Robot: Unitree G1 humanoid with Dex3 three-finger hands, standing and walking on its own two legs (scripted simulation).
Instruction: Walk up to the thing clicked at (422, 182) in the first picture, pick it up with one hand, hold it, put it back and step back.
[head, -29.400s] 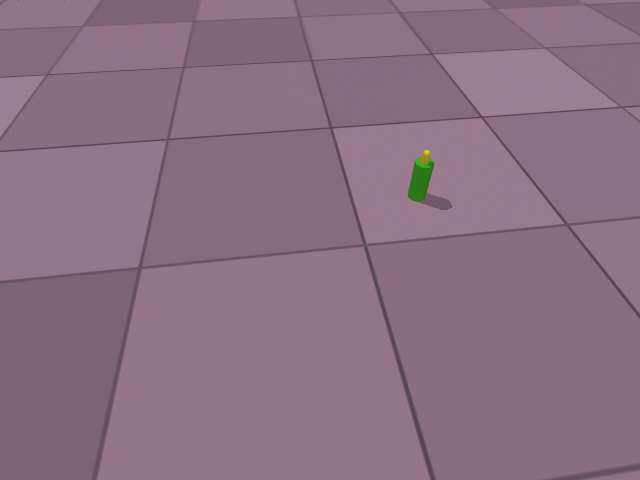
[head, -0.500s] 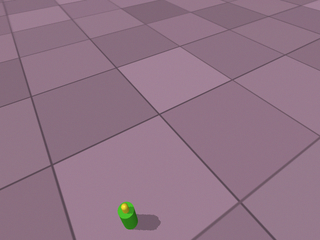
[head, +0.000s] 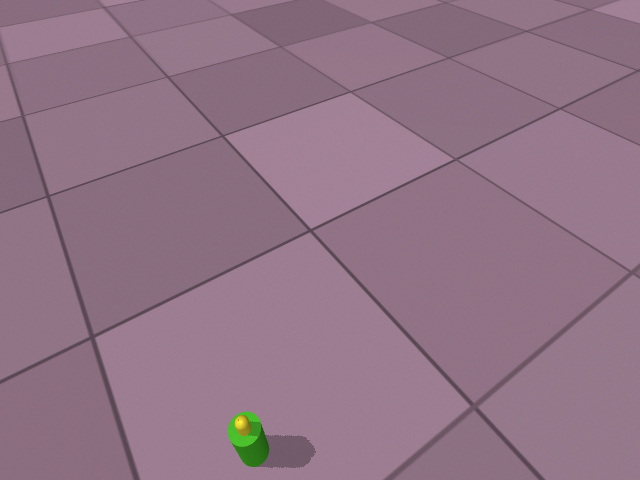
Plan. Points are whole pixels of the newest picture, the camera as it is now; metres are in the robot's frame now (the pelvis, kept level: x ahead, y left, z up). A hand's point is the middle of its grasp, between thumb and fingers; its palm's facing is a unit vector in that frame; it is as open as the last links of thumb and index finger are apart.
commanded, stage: stand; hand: left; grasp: from the side
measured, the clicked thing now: (248, 436) +0.38 +0.21 -0.65
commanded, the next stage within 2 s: step back in 0.58 s
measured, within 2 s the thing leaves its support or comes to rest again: neither
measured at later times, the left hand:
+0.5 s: hand out of the picture +0.08 +0.25 -0.16, palm faces -0.01 -0.94 -0.33, open 7.4 cm
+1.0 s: hand out of the picture +0.09 +0.30 -0.19, palm faces -0.03 -0.93 -0.37, open 7.4 cm
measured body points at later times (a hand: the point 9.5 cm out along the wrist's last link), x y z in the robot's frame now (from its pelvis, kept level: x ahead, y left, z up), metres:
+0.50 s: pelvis +0.00 +0.00 +0.00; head +0.01 +0.00 +0.45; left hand +0.08 +0.30 -0.13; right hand +0.07 -0.30 -0.14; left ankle +0.00 +0.13 -0.75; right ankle +0.00 -0.13 -0.75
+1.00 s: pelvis -0.06 +0.04 -0.03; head +0.00 +0.06 +0.41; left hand +0.09 +0.35 -0.16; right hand +0.00 -0.29 -0.14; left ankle -0.05 +0.13 -0.75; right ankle -0.02 -0.12 -0.72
